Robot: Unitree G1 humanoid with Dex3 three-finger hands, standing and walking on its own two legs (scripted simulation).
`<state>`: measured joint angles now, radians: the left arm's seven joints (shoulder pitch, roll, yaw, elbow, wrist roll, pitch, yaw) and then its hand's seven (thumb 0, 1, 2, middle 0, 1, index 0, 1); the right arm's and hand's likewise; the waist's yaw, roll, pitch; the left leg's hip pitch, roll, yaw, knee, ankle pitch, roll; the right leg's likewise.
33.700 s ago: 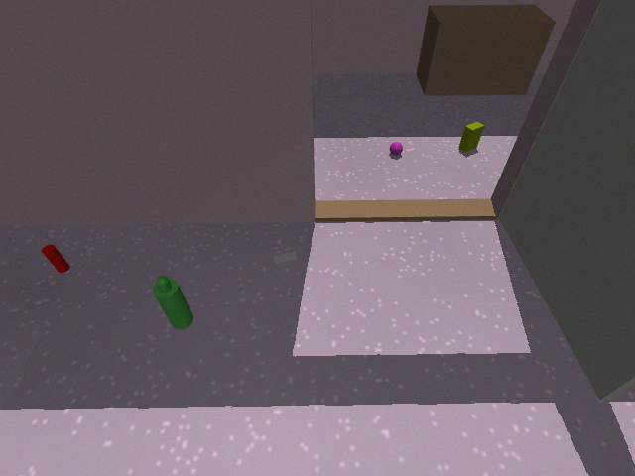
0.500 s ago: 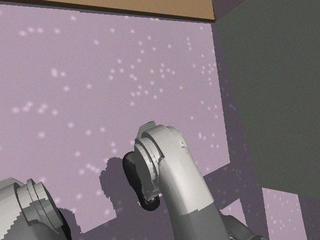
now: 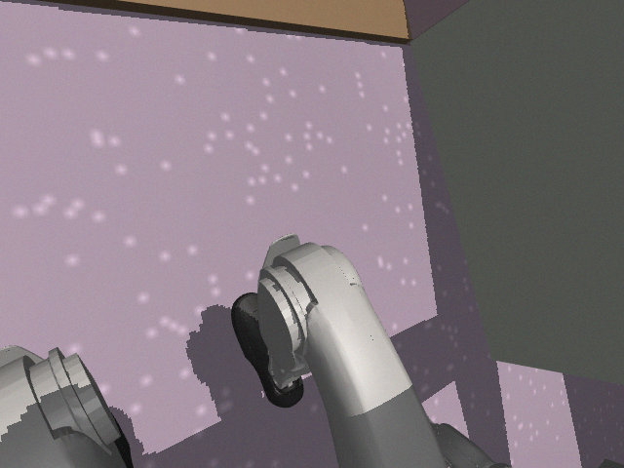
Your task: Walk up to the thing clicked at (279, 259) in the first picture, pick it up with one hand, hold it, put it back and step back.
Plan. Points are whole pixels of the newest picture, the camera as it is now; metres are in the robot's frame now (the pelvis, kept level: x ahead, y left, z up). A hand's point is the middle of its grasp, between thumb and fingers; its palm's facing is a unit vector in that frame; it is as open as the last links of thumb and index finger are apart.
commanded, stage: open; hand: left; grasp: from above
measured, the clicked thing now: out of the picture +0.48 +0.32 -0.30
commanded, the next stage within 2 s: withdraw in 0.54 s
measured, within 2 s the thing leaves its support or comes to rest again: neither
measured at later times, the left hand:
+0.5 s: hand out of the picture +0.47 +0.32 -0.26, palm faces -0.45 -0.17 -0.88, open 12.2 cm
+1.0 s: hand out of the picture +0.50 +0.36 -0.17, palm faces -0.31 -0.10 -0.95, open 12.4 cm
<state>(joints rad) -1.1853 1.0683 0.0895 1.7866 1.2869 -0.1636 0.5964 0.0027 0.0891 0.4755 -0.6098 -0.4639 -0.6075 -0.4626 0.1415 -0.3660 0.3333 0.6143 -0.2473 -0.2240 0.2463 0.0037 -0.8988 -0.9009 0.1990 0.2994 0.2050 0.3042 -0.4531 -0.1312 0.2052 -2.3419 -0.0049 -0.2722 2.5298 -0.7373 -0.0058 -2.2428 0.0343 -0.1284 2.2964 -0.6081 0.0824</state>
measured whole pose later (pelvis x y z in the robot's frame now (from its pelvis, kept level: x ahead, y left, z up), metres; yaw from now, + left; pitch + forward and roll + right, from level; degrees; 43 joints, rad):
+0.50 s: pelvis +0.00 +0.00 +0.00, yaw +0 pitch +30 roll -16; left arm -1.18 1.08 0.09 1.77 1.27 -0.16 0.57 0.00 -0.18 0.71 -0.36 -0.73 -0.35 -0.73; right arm 0.14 -0.36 0.36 0.60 -0.25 -0.22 0.24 0.00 -0.90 -0.90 0.20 0.30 0.21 0.30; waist -0.46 -0.13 0.21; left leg -2.34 0.00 -0.27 2.52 -0.73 0.00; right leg -2.24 0.03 -0.13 2.29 -0.60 0.08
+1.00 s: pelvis +0.01 +0.00 +0.01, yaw +1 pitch +34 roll -15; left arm -1.04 0.95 0.13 1.41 1.24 -0.10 0.43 0.00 -0.22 0.77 -0.36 -0.70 -0.34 -0.71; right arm 0.22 -0.35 0.21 0.64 -0.20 -0.13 0.25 0.00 -0.91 -0.90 0.20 0.30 0.21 0.30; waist -0.36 -0.02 0.05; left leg -2.35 -0.01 -0.25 2.48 -0.74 -0.01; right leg -2.26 0.01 -0.12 2.28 -0.63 0.06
